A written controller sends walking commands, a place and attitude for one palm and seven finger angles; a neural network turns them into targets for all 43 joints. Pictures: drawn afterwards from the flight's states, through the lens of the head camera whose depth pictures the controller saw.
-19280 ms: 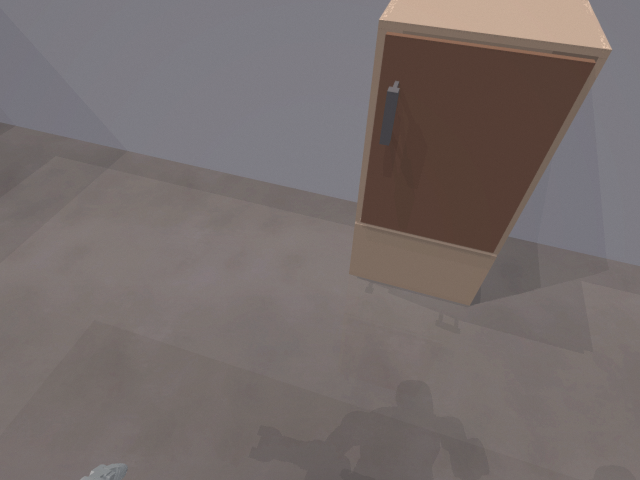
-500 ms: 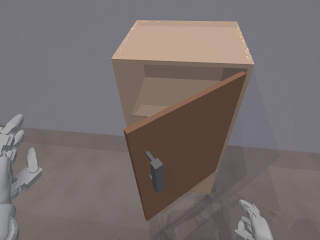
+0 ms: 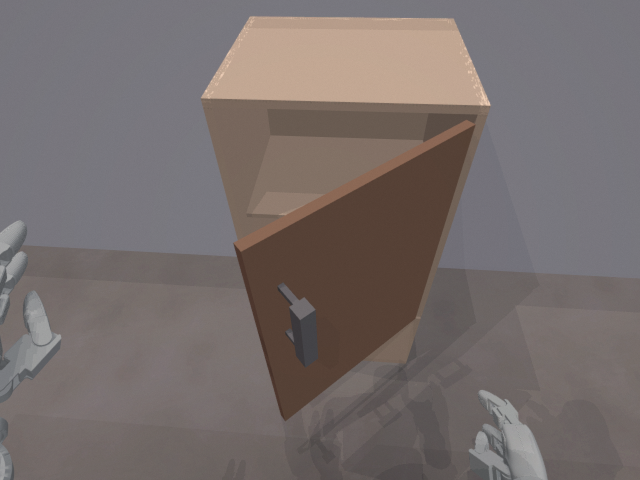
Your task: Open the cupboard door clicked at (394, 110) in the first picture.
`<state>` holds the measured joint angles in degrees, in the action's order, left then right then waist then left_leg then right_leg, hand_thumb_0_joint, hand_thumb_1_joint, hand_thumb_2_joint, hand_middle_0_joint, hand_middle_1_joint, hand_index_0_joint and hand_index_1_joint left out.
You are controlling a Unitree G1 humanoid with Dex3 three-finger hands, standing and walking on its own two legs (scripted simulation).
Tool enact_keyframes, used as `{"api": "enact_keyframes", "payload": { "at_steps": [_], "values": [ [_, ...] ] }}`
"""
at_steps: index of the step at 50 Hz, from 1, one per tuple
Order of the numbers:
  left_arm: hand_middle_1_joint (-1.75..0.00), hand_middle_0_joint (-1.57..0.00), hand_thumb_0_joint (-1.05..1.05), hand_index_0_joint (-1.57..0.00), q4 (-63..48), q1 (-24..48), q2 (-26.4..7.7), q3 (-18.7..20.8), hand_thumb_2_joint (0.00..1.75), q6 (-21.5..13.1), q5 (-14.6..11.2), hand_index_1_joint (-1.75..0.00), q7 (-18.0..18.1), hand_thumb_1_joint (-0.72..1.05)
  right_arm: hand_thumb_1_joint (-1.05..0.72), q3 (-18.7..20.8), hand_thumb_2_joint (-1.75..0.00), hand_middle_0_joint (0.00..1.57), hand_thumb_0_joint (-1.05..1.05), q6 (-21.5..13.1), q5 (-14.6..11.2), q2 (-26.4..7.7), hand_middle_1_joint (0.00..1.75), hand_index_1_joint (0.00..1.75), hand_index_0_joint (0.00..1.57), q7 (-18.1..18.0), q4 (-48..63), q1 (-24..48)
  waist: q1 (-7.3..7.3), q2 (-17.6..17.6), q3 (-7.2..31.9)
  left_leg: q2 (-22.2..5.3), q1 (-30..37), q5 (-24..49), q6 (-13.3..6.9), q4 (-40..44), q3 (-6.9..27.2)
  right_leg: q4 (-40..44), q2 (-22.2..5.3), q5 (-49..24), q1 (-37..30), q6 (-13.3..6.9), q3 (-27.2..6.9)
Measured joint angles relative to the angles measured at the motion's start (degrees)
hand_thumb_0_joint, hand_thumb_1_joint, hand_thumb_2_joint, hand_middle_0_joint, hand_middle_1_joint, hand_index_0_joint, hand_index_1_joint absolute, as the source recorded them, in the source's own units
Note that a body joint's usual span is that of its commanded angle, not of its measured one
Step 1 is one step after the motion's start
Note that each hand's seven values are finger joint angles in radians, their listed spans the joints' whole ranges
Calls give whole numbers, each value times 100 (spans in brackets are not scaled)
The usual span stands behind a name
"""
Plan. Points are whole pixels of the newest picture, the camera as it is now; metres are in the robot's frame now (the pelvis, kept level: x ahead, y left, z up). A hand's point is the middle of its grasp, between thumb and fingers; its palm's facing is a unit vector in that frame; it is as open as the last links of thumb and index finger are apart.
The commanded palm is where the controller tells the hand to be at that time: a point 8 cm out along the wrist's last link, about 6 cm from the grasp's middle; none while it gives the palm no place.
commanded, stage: step back with the hand held close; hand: left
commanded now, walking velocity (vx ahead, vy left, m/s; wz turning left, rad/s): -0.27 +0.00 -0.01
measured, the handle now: (296, 324) +0.34 +0.07 -0.03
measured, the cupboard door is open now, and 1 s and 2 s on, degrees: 43 43 43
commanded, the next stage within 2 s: stop stepping back and stand still in 1.02 s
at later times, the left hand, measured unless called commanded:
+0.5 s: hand out of the picture +0.13 +0.28 +0.15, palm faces +0.43 -0.75 -0.50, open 7.4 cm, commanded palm +0.07 +0.31 +0.17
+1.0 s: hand out of the picture +0.05 +0.29 +0.14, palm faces +0.43 -0.77 -0.47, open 7.4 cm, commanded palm -0.02 +0.34 +0.17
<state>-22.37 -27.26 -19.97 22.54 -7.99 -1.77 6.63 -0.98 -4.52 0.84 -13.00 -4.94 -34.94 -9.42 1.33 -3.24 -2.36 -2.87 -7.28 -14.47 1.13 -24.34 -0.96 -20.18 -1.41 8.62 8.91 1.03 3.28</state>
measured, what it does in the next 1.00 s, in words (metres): walks backwards: right foot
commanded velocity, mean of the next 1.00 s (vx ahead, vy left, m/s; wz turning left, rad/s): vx -0.32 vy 0.00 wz -0.02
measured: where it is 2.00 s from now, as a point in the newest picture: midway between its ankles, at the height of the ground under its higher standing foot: outside the picture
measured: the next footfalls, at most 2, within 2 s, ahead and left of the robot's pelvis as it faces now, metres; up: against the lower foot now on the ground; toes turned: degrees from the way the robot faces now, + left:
right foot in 0.80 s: -0.02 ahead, -0.11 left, +0.00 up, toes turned +7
right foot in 1.36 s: -0.24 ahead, -0.05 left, +0.00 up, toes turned -5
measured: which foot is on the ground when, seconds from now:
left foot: down 0.00-1.00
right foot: down 0.00-0.72, up 0.74-0.78, down 0.80-1.00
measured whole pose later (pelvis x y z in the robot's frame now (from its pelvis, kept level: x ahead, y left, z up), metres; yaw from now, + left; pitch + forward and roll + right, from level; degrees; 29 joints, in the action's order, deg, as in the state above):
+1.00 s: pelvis -0.14 +0.03 -0.02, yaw +3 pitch +0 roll -2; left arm -32.4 -31.8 -23.4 24.5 -13.1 -0.8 8.2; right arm 1.3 -4.7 0.4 -12.3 -4.0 -35.8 -8.7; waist -0.1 0.7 -3.1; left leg 0.7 -24.4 -16.1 0.2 -37.7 0.0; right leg -31.9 1.6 10.2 22.3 2.3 -3.5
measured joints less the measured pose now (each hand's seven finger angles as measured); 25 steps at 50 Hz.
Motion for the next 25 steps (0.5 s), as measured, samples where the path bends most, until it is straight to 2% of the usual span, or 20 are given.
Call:
{"api": "enact_keyframes", "payload": {
  "at_steps": [4, 11, 25],
  "values": [
    [-30, -21, 2, -21, -197, -291, -114, -30, 90, -34, -13, -30, -2, 89, -90, 97, -90, 20, 1, 161, -20, -69, 30, 30, 21, -23, 131, 51, -74, 43, -57, 80, -221, 86, -52, -17, -64, -78, -79, -74, 267, 50, -72],
    [-30, -21, 2, -22, -403, -471, -299, 32, 90, -49, -15, -30, 51, 89, -90, 189, -90, 20, 1, 308, -85, -48, 30, 30, 20, -67, 217, 44, -80, 178, -144, 165, -527, 158, -117, -207, -133, -311, -166, -144, 614, 104, -159],
    [-30, -21, 2, -22, -681, -373, -282, 234, 90, -342, 132, -30, 210, 89, -90, 90, -90, 20, 1, 86, -105, 76, 30, 30, 21, -27, 299, -148, -83, 294, -183, 167, -1255, 181, -198, -930, -46, -786, -165, -272, 1190, 103, -137]
  ]
}}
